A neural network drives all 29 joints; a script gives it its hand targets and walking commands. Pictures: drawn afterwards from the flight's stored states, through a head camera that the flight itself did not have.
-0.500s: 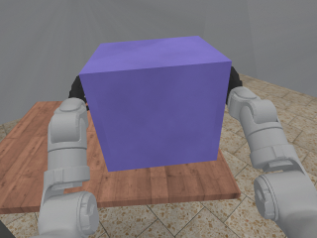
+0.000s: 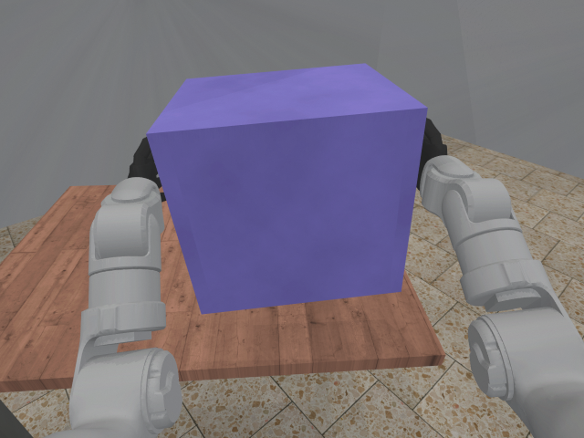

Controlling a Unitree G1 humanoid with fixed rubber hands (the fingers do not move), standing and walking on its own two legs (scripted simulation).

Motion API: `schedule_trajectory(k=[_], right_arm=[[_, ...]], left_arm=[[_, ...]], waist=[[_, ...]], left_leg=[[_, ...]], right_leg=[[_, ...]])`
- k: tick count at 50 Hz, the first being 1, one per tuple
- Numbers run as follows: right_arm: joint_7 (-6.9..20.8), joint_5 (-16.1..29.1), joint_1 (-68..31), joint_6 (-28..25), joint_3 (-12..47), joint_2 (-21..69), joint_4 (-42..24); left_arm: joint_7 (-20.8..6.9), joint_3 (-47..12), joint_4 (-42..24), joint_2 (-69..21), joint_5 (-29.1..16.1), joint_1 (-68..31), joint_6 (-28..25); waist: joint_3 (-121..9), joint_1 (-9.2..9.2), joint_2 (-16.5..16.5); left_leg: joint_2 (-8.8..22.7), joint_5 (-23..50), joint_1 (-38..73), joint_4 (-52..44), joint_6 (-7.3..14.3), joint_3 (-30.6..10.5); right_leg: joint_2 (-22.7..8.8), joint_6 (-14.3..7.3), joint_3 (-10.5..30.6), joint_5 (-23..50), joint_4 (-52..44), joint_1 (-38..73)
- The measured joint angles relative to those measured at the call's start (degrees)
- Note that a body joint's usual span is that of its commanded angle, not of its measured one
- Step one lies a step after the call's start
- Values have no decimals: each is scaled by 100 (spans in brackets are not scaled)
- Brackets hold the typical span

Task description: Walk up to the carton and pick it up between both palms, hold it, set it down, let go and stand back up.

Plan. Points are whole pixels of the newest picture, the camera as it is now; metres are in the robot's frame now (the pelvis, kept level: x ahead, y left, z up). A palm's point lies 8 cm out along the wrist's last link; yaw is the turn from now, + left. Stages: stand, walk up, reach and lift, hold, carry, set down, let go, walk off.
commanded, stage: hold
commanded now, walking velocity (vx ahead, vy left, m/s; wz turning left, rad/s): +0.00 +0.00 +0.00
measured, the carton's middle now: (288, 180) +0.41 +0.00 +0.23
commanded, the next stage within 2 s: none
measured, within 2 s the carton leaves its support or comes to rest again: neither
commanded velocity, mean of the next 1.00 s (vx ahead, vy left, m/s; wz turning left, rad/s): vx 0.00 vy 0.00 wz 0.00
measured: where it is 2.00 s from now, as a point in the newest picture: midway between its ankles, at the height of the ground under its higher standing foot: outside the picture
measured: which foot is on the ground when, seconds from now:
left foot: down 0.00-1.00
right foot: down 0.00-1.00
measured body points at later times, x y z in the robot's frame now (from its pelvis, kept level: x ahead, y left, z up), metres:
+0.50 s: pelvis +0.00 +0.00 +0.00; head -0.08 +0.02 +0.44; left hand +0.37 +0.19 +0.25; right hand +0.38 -0.19 +0.27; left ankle +0.02 +0.13 -0.75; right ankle +0.01 -0.11 -0.75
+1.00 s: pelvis +0.00 +0.00 +0.00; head -0.09 +0.02 +0.44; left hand +0.37 +0.19 +0.25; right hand +0.37 -0.18 +0.27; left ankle +0.02 +0.13 -0.75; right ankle +0.01 -0.11 -0.75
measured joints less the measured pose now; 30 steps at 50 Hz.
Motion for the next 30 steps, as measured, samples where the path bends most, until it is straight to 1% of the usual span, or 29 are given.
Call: schedule_trajectory(k=[5,10,14,30], right_arm=[[-8,43,40,-22,60,-41,-100],[-22,62,71,-7,115,-60,-127],[-53,80,130,7,124,-43,-235],[-57,109,177,46,90,-37,-324]], left_arm=[[36,-37,-109,2,-26,32,9],[25,35,-111,-40,-12,23,35],[32,-6,-245,-23,-42,119,54],[6,13,-375,-71,26,161,120]], waist=[[15,-15,31],[29,19,28],[9,-7,26],[39,-31,15]], left_leg=[[1,-12,-31,22,0,-8],[8,-16,7,-2,6,16],[10,-32,2,15,-2,-4],[10,-57,93,16,-7,-8]], right_leg=[[3,5,-6,2,-8,-15],[8,4,21,2,-21,9],[12,-1,4,-8,-31,24],[15,-7,5,-35,-25,113]])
